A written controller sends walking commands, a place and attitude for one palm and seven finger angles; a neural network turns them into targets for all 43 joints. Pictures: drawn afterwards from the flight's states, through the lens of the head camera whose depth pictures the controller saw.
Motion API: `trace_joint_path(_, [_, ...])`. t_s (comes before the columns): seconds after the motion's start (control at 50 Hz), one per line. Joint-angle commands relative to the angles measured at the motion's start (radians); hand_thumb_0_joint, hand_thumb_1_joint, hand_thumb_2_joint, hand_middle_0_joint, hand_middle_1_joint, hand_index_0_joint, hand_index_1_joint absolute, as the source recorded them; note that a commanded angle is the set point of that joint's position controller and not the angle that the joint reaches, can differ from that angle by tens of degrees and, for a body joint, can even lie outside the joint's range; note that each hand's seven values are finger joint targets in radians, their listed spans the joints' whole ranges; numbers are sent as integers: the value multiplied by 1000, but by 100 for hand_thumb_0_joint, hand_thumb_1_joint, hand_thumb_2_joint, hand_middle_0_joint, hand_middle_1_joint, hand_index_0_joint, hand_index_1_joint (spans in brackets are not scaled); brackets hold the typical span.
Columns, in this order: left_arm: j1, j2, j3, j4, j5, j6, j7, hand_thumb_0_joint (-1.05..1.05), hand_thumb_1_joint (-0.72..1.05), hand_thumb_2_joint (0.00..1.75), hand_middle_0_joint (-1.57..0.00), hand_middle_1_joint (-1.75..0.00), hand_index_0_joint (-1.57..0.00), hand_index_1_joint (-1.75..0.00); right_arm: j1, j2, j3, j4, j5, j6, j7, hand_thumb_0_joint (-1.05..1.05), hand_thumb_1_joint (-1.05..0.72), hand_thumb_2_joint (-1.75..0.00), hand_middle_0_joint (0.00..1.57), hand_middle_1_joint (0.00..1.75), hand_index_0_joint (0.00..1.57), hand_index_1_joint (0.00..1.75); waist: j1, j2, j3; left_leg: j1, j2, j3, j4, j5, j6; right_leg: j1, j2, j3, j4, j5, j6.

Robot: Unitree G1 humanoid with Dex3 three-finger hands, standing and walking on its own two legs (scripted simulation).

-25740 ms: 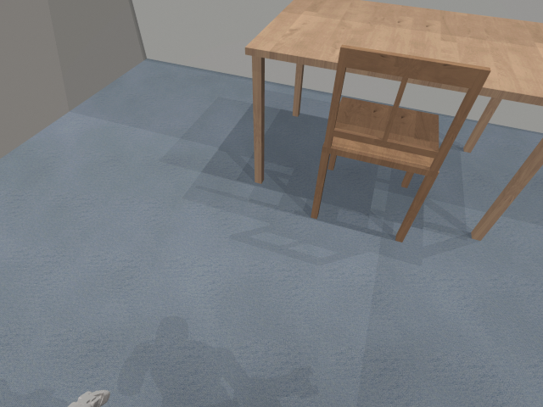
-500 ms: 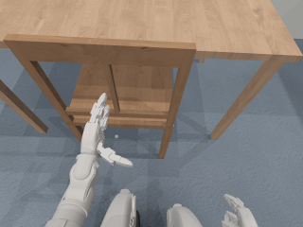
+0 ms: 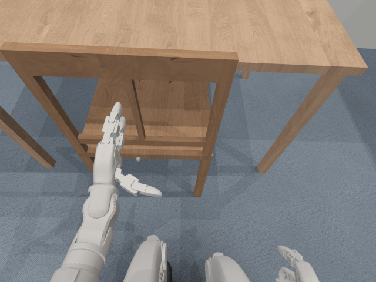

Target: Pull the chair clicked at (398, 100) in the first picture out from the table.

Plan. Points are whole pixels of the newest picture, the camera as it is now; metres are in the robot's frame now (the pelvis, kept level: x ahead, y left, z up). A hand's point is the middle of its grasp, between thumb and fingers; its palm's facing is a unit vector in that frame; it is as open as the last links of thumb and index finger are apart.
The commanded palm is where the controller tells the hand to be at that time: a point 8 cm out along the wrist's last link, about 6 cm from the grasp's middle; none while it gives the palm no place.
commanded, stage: aim the fingers beside a spindle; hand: left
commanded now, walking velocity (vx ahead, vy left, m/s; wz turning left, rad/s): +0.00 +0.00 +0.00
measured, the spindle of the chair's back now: (136, 112) +0.51 +0.14 +0.00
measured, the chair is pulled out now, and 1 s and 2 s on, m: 0.00 0.00 0.00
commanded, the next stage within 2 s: push the fingers through the gap in 1.54 s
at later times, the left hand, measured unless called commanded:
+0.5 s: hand (140, 164) +0.36 +0.11 +0.01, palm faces -0.01 -1.00 -0.02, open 16.9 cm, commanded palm +0.33 +0.17 +0.03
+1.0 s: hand (124, 157) +0.35 +0.14 +0.05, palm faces +0.05 -1.00 -0.06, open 16.9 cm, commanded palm +0.33 +0.18 +0.03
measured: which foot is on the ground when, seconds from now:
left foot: down 0.00-1.00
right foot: down 0.00-1.00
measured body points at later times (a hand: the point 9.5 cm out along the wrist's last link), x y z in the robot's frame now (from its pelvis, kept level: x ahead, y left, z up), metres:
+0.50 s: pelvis +0.01 -0.01 +0.00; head +0.11 +0.00 +0.44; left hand +0.36 +0.17 +0.01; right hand +0.15 -0.26 -0.11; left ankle +0.08 +0.08 -0.62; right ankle -0.01 -0.10 -0.62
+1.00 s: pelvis +0.01 -0.01 +0.00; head +0.10 +0.00 +0.44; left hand +0.35 +0.19 +0.05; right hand +0.15 -0.25 -0.11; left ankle +0.08 +0.08 -0.62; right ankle -0.01 -0.10 -0.62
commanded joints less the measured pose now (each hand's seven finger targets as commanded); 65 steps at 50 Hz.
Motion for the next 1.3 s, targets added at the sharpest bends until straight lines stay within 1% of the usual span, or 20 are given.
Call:
trace_joint_path(0.0, [-126, 57, 42, -43, -22, 11, -24, 0, -50, 30, -6, -8, -6, -8, 20, -147, -49, -126, 6, -11, 4, 0, -90, -90, 20, 30, 20, 30, -3, -47, -297, 433, 8, -113, -165, 133, -40, -18, -10, 58, -230, 229, 14])
trace_joint_path(0.08, [-178, 46, 22, -88, -79, 20, -98, 0, -50, 30, -6, -8, -6, -8, 12, -151, -49, -143, 22, -14, -10, 0, -90, -90, 20, 30, 20, 30, -14, -81, -298, 384, 4, -94, -149, 119, -29, 30, -17, 88, -257, 242, 21])
trace_joint_path(0.18, [-272, 93, 20, -394, -83, -100, -71, 0, -50, 30, -6, -8, -6, -8, 21, -141, -58, -129, 10, -58, -20, 0, -90, -90, 20, 30, 20, 30, -5, 82, -455, 605, 19, -127, -148, 275, -39, -1, -15, 70, -218, 316, 8])
trace_joint_path(0.28, [-232, 82, 18, -150, -21, -64, -30, 0, -50, 30, -6, -8, -6, -8, 27, -144, -52, -83, 1, -50, -12, 0, -90, -90, 20, 30, 20, 30, -45, -21, -275, 450, 16, -124, -132, 146, -34, -78, -13, 63, -221, 229, 20])
trace_joint_path(0.34, [-160, 84, 53, 18, -24, 0, -50, 0, -50, 30, -6, -8, -6, -8, 25, -151, -46, -99, 9, -32, -9, 0, -90, -90, 20, 30, 20, 30, -17, -67, -218, 345, -2, -101, -136, 79, -30, -37, -14, 78, -241, 190, 17])
trace_joint_path(0.4, [-171, 82, 69, -52, -59, 17, -74, 0, -50, 30, -6, -8, -6, -8, 14, -151, -50, -132, 15, -24, -10, 0, -90, -90, 20, 30, 20, 30, 12, -35, -331, 395, -4, -85, -133, 149, -32, 25, -20, 92, -236, 271, 18])
trace_joint_path(0.5, [-182, 152, 109, -399, -89, -76, -60, 0, -50, 30, -6, -8, -6, -8, 19, -133, -57, -152, 9, -44, -10, 0, -90, -90, 20, 30, 20, 30, 38, 68, -522, 579, 9, -93, -140, 362, -40, 109, -16, 86, -202, 458, 13])
trace_joint_path(0.54, [-150, 142, 81, -428, -79, -92, -49, 0, -50, 30, -6, -8, -6, -8, 26, -132, -56, -139, 6, -52, -9, 0, -90, -90, 20, 30, 20, 30, 12, 46, -494, 582, 14, -100, -135, 376, -35, 92, -12, 81, -204, 457, 16])
trace_joint_path(0.62, [-86, 34, -21, -159, -47, -36, -79, 0, -50, 30, -6, -8, -6, -8, 31, -136, -54, -101, 11, -45, -8, 0, -90, -90, 20, 30, 20, 30, -52, -89, -246, 401, 12, -98, -123, 190, -26, 1, -15, 83, -240, 333, 33])
trace_joint_path(0.68, [-108, 0, -42, -28, -60, 10, -122, 0, -50, 30, -6, -8, -6, -8, 20, -150, -51, -108, 26, -40, -11, 0, -90, -90, 20, 30, 20, 30, -48, -132, -167, 304, -1, -90, -118, 82, -24, -9, -25, 102, -268, 231, 31])
trace_joint_path(0.72, [-132, 35, 1, -65, -78, 8, -129, 0, -50, 30, -6, -8, -6, -8, 11, -152, -55, -120, 27, -40, -16, 0, -90, -90, 20, 30, 20, 30, -23, -102, -232, 325, -4, -83, -118, 96, -23, 15, -28, 110, -265, 233, 26])
trace_joint_path(0.82, [-224, 205, 154, -428, -78, -101, -46, 0, -50, 30, -6, -8, -6, -8, 10, -134, -56, -139, 4, -57, -17, 0, -90, -90, 20, 30, 20, 30, 46, 114, -512, 574, 5, -96, -129, 315, -40, 66, -17, 89, -200, 379, 8])
trace_joint_path(0.84, [-205, 246, 191, -434, -71, -110, -24, 0, -50, 30, -6, -8, -6, -8, 18, -138, -56, -132, 0, -57, -19, 0, -90, -90, 20, 30, 20, 30, 39, 93, -510, 575, 11, -104, -128, 339, -39, 62, -10, 84, -192, 393, 9])
trace_joint_path(0.94, [-139, 88, 52, -124, -49, -40, -60, 0, -50, 30, -6, -8, -6, -8, 18, -137, -47, -99, 6, -46, -9, 0, -90, -90, 20, 30, 20, 30, -39, -42, -287, 405, 8, -94, -120, 179, -27, 4, -7, 89, -234, 297, 30])
trace_joint_path(1.0, [-119, -1, -37, 24, -70, 38, -142, 0, -50, 30, -6, -8, -6, -8, 13, -155, -45, -115, 32, -37, -13, 0, -90, -90, 20, 30, 20, 30, -44, -107, -200, 323, 0, -94, -133, 71, -26, -7, -18, 101, -275, 202, 30])
trace_joint_path(1.04, [-136, -47, -78, 13, -97, 57, -176, 0, -50, 30, -6, -8, -6, -8, 14, -157, -48, -129, 37, -39, -16, 0, -90, -90, 20, 30, 20, 30, -43, -100, -220, 347, -1, -101, -138, 81, -22, -5, -22, 95, -279, 205, 26])
trace_joint_path(1.1, [-236, 44, -1, -199, -111, -1, -143, 0, -50, 30, -6, -8, -6, -8, 18, -155, -59, -136, 26, -49, -21, 0, -90, -90, 20, 30, 20, 30, -5, 3, -370, 476, 6, -113, -143, 174, -30, -2, -21, 73, -239, 260, 13])
trace_joint_path(1.16, [-277, 218, 153, -456, -87, -99, -42, 0, -50, 30, -6, -8, -6, -8, 26, -150, -63, -131, 4, -63, -26, 0, -90, -90, 20, 30, 20, 30, 39, 105, -541, 634, 16, -130, -146, 336, -43, 18, -13, 68, -197, 348, 4])
trace_joint_path(1.22, [-216, 174, 129, -380, -35, -125, 24, 0, -50, 30, -6, -8, -6, -8, 23, -129, -52, -104, -9, -61, -9, 0, -90, -90, 20, 30, 20, 30, 13, 89, -449, 600, 22, -139, -144, 334, -50, -28, -9, 54, -180, 330, 8])
trace_joint_path(1.28, [-149, 105, 70, -108, 1, -55, 1, 0, -50, 30, -6, -8, -6, -8, 23, -140, -49, -93, -5, -37, 3, 0, -90, -90, 20, 30, 20, 30, -25, -6, -278, 449, 17, -128, -142, 180, -41, -73, -6, 51, -201, 248, 16])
